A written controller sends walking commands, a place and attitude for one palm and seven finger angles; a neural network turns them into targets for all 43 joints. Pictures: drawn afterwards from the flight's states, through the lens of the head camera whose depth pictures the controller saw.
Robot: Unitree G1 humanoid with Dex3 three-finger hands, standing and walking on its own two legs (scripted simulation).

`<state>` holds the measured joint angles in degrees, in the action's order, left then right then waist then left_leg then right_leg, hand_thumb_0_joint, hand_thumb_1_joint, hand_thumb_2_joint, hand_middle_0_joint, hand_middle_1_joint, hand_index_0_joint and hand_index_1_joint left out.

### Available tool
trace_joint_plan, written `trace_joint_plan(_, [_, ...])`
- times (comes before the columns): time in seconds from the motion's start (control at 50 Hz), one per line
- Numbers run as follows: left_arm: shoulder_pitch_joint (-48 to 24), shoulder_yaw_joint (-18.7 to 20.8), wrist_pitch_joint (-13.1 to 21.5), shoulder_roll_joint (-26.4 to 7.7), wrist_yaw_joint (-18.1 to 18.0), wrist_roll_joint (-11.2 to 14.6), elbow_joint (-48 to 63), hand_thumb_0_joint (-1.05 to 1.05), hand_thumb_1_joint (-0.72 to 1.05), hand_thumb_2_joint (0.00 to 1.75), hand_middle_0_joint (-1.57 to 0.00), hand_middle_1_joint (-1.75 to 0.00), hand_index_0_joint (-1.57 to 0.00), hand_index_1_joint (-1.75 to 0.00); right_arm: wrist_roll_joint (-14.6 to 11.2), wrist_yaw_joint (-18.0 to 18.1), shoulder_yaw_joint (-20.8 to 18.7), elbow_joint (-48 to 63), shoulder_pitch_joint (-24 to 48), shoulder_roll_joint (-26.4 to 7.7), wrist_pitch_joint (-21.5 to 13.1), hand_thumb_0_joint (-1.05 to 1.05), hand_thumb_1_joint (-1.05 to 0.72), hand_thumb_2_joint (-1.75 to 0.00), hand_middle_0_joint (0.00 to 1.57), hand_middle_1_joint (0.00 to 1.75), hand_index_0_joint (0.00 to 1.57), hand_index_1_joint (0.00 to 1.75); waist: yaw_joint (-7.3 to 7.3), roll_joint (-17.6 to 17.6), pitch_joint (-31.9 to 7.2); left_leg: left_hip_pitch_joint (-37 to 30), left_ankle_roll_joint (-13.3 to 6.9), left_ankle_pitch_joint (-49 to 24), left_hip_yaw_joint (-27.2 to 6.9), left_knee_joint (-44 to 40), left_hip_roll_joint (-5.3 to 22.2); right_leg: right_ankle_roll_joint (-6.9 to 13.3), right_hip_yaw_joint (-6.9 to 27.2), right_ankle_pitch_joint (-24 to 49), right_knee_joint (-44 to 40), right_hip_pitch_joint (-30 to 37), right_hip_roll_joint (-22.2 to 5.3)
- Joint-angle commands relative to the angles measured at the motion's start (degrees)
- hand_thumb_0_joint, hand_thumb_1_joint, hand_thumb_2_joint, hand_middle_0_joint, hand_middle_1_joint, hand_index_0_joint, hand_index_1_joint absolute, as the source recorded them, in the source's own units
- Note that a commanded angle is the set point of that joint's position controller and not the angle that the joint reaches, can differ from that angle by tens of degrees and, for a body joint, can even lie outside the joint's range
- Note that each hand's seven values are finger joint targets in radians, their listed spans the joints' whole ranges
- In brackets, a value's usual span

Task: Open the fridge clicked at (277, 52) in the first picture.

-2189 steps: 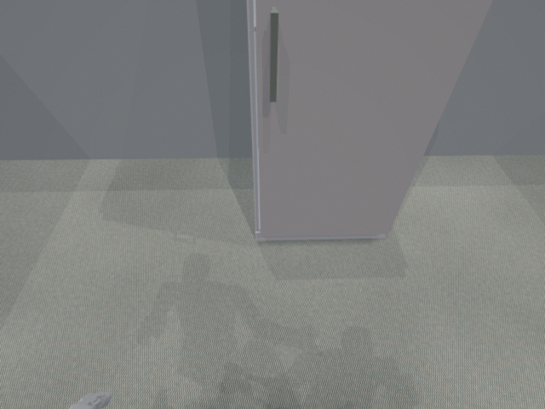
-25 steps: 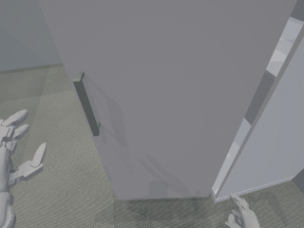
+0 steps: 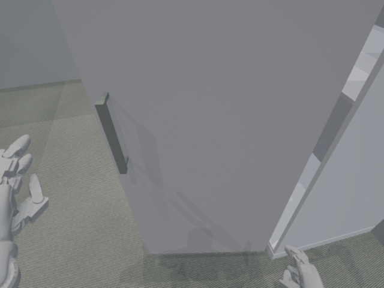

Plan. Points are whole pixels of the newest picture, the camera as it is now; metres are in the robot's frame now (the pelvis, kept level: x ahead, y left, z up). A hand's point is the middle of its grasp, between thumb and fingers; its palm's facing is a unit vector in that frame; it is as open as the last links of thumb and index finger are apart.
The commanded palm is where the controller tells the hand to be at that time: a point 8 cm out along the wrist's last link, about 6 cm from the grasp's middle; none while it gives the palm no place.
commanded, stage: step back with the hand held close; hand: left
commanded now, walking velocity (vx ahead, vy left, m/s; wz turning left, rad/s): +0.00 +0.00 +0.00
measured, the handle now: (115, 136) +0.40 +0.25 +0.11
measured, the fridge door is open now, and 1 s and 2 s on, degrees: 77 77 77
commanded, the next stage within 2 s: stop stepping back and stand still in 1.12 s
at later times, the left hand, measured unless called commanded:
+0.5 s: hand out of the picture +0.13 +0.32 +0.16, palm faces +0.42 -0.76 -0.50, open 7.4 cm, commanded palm +0.07 +0.34 +0.17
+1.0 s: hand out of the picture +0.04 +0.36 +0.17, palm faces +0.51 -0.75 -0.42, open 7.4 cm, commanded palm -0.02 +0.37 +0.17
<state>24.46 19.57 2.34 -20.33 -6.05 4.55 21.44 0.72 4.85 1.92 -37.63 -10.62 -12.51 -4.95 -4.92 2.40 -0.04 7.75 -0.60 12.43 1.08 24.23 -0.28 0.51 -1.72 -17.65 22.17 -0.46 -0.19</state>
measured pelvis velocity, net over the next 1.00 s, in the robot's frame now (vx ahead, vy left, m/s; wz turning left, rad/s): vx -0.15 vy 0.07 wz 0.06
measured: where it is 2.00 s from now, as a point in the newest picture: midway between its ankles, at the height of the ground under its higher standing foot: outside the picture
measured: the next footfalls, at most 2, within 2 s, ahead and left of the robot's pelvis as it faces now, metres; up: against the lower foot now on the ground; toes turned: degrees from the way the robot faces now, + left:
right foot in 1.06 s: -0.21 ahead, -0.04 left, +0.01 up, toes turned -10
left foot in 1.54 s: -0.23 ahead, +0.25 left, +0.00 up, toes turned +4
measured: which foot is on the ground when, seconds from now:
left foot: down 0.00-1.00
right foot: down 0.00-0.78, up 0.80-1.00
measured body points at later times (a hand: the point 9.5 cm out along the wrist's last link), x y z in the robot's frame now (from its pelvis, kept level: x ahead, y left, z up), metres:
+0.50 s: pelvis -0.07 +0.04 -0.01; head -0.06 +0.05 +0.44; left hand +0.10 +0.35 +0.19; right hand +0.12 -0.20 -0.08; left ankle +0.01 +0.11 -0.74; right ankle -0.06 -0.11 -0.74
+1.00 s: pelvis -0.15 +0.07 +0.00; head -0.13 +0.10 +0.45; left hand +0.00 +0.40 +0.19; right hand +0.05 -0.14 -0.07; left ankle -0.01 +0.12 -0.74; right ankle -0.28 -0.07 -0.70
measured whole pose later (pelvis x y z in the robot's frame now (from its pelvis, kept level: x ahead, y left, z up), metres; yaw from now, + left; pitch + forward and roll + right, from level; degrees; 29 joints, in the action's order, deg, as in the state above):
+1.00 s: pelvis -0.15 +0.07 +0.00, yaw +3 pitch +4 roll -6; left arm 28.9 26.7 12.4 -25.6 -7.7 3.5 29.4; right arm 0.3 2.9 0.6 -34.7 -11.5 -10.3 -6.7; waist -1.7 1.4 -3.7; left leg 26.9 -4.3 -1.7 0.1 20.2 0.3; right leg 1.1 -1.9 -27.9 36.7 -9.0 6.1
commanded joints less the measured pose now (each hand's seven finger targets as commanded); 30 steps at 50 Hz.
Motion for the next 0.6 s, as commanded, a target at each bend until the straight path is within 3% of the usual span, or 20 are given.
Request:
trace_joint_plan(0.0, [-6.8,4.6,2.9,-9.1,-0.7,-0.3,9.5,0.00,0.90,0.90,-0.20,-0.30,-0.20,-0.30,0.0,0.5,-2.5,9.3,7.8,-6.1,-2.7,0.00,-0.90,-0.90,0.20,0.30,0.20,0.30,0.67,-0.6,-1.7,-6.2,-1.6,-13.2,-0.5,-2.4,0.8,-0.1,-0.1,16.4,-3.9,-7.6,-0.3])
trace_joint_plan(0.02, [-12.6,11.1,5.0,-17.0,-1.2,-0.9,13.9,0.00,0.90,0.90,-0.20,-0.30,-0.20,-0.30,-0.4,0.3,-2.7,11.5,8.3,-7.7,-0.9,0.00,-0.90,-0.90,0.20,0.30,0.20,0.30,2.89,-1.9,1.1,-3.0,-2.7,-14.0,-1.8,2.0,2.0,-1.6,2.7,21.3,-7.0,-13.8,-3.3])
trace_joint_plan(0.04, [-7.2,8.1,5.0,-12.9,-0.7,-0.8,9.6,0.00,0.90,0.90,-0.20,-0.30,-0.20,-0.30,-0.3,0.5,-2.5,10.7,8.1,-6.4,0.3,0.00,-0.90,-0.90,0.20,0.30,0.20,0.30,3.15,-5.2,-0.3,-2.5,-2.7,-15.5,-2.1,3.8,1.9,-1.9,2.1,25.1,-6.1,-13.5,-4.9])
trace_joint_plan(0.08, [-4.4,7.4,4.9,-12.5,-0.5,-1.2,10.2,0.00,0.90,0.90,-0.20,-0.30,-0.20,-0.30,-0.5,0.3,-2.7,12.0,7.6,-6.2,1.7,0.00,-0.90,-0.90,0.20,0.30,0.20,0.30,3.15,-7.0,-2.1,-2.2,-2.7,-17.2,-1.3,5.0,1.7,-2.7,1.8,29.8,-5.3,-13.2,-5.7])
trace_joint_plan(0.1, [-4.1,8.1,5.3,-13.3,-0.6,-1.3,13.1,0.00,0.90,0.90,-0.20,-0.30,-0.20,-0.30,-0.5,0.5,-2.9,12.6,7.8,-6.4,2.2,0.00,-0.90,-0.90,0.20,0.30,0.20,0.30,3.17,-4.8,-4.1,-2.9,-2.6,-19.7,-0.9,4.7,1.6,-2.8,1.3,32.6,-4.0,-12.1,-5.6])
trace_joint_plan(0.18, [3.4,9.8,6.0,-14.1,-1.3,-0.9,18.2,0.00,0.90,0.90,-0.20,-0.30,-0.20,-0.30,-0.9,0.4,-3.5,14.6,6.5,-6.6,4.3,0.00,-0.90,-0.90,0.20,0.30,0.20,0.30,3.19,2.6,-10.4,-3.9,-2.7,-25.7,-1.6,3.5,2.5,-2.4,1.0,28.8,-1.3,-10.6,-4.0])
trace_joint_plan(0.26, [6.0,12.2,7.2,-16.0,-1.9,-0.3,21.6,0.00,0.90,0.90,-0.20,-0.30,-0.20,-0.30,-1.0,0.6,-3.9,15.9,5.8,-7.0,4.5,0.00,-0.90,-0.90,0.20,0.30,0.20,0.30,3.14,2.2,-12.9,-2.4,-2.4,-25.8,-3.2,2.3,3.6,-1.6,0.8,23.9,0.6,-10.0,-2.5])
trace_joint_plan(0.3, [6.7,13.3,7.9,-16.7,-2.1,0.0,21.2,0.00,0.90,0.90,-0.20,-0.30,-0.20,-0.30,-0.9,1.0,-4.2,16.0,5.7,-7.4,4.1,0.00,-0.90,-0.90,0.20,0.30,0.20,0.30,3.04,3.0,-12.2,-0.9,-2.4,-22.3,-4.6,0.4,4.3,-1.5,0.5,19.4,1.4,-10.4,-1.5])
trace_joint_plan(0.34, [7.1,12.8,8.3,-15.6,-2.2,0.0,19.0,0.00,0.90,0.90,-0.20,-0.30,-0.20,-0.30,-1.1,1.1,-4.2,15.9,5.3,-7.8,3.6,0.00,-0.90,-0.90,0.20,0.30,0.20,0.30,3.34,3.2,-10.2,2.9,-2.6,-13.8,-6.3,-2.6,5.3,-1.6,0.4,13.2,2.0,-10.6,-0.4])
trace_joint_plan(0.38, [6.3,12.6,8.9,-14.8,-2.2,-0.1,16.8,0.00,0.90,0.90,-0.20,-0.30,-0.20,-0.30,-1.2,1.3,-4.4,15.9,5.4,-8.5,2.9,0.00,-0.90,-0.90,0.20,0.30,0.20,0.30,3.46,4.4,-7.5,9.1,-3.4,-1.5,-8.3,-6.5,6.3,-1.7,0.7,8.1,3.2,-9.1,0.5])
trace_joint_plan(0.46, [3.4,11.8,9.9,-12.8,-2.0,-1.7,13.5,0.00,0.90,0.90,-0.20,-0.30,-0.20,-0.30,-1.5,1.7,-4.5,15.6,6.0,-9.6,1.3,0.00,-0.90,-0.90,0.20,0.30,0.20,0.30,3.04,7.5,-3.7,26.9,-5.7,24.6,-13.8,-15.2,9.1,-1.6,0.8,3.6,10.4,0.6,2.7])
trace_joint_plan(0.5, [2.3,11.8,10.2,-12.9,-1.9,-2.5,12.9,0.00,0.90,0.90,-0.20,-0.30,-0.20,-0.30,-1.4,1.6,-4.7,15.5,6.2,-9.7,0.5,0.00,-0.90,-0.90,0.20,0.30,0.20,0.30,2.72,7.7,-3.5,31.1,-6.2,27.8,-13.9,-14.9,9.0,-1.3,1.5,2.8,11.0,3.0,3.0])
trace_joint_plan(0.52, [3.0,11.4,10.4,-12.7,-1.8,-2.5,12.9,0.00,0.90,0.90,-0.20,-0.30,-0.20,-0.30,-1.5,1.4,-4.7,15.3,5.8,-9.2,0.2,0.00,-0.90,-0.90,0.20,0.30,0.20,0.30,2.82,5.6,-3.4,30.4,-6.0,26.6,-13.3,-13.1,8.3,-0.9,2.4,2.0,9.3,1.4,2.4])
trace_joint_plan(0.54, [3.3,11.0,10.6,-12.7,-1.7,-2.4,13.8,0.00,0.90,0.90,-0.20,-0.30,-0.20,-0.30,-1.4,1.1,-4.7,15.3,5.6,-8.9,0.0,0.00,-0.90,-0.90,0.20,0.30,0.20,0.30,2.99,3.7,-3.2,27.6,-5.2,24.1,-11.8,-10.1,6.8,-0.3,3.8,0.0,5.7,-2.5,1.3])
trace_joint_plan(0.58, [2.9,9.7,11.1,-13.0,-1.6,-1.9,16.5,0.00,0.90,0.90,-0.20,-0.30,-0.20,-0.30,-1.3,0.6,-4.6,14.6,4.8,-7.8,-0.5,0.00,-0.90,-0.90,0.20,0.30,0.20,0.30,3.55,-4.6,-4.6,15.2,-2.3,15.7,-7.2,-1.1,2.8,1.8,7.3,-7.3,-3.2,-15.4,-2.8])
